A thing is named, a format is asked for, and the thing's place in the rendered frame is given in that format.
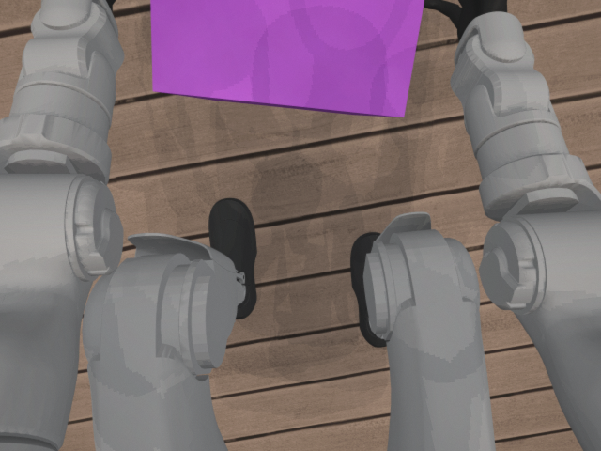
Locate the robot left thigh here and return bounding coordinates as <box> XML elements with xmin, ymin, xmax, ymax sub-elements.
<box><xmin>87</xmin><ymin>253</ymin><xmax>228</xmax><ymax>451</ymax></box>

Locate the right robot forearm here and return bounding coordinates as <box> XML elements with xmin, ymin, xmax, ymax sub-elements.
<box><xmin>450</xmin><ymin>11</ymin><xmax>601</xmax><ymax>222</ymax></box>

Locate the left robot shin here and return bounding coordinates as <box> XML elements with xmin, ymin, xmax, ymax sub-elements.
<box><xmin>82</xmin><ymin>233</ymin><xmax>246</xmax><ymax>362</ymax></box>

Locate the right robot upper arm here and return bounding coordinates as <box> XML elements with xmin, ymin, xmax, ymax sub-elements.
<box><xmin>479</xmin><ymin>210</ymin><xmax>601</xmax><ymax>451</ymax></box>

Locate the left robot upper arm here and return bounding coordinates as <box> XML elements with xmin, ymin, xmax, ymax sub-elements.
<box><xmin>0</xmin><ymin>174</ymin><xmax>124</xmax><ymax>451</ymax></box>

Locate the left robot forearm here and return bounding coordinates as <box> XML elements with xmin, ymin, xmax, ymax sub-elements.
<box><xmin>0</xmin><ymin>0</ymin><xmax>125</xmax><ymax>186</ymax></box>

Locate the carton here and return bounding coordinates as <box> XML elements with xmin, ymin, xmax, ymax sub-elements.
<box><xmin>150</xmin><ymin>0</ymin><xmax>424</xmax><ymax>117</ymax></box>

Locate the robot right hand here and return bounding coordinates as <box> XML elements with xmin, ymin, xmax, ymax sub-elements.
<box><xmin>424</xmin><ymin>0</ymin><xmax>507</xmax><ymax>41</ymax></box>

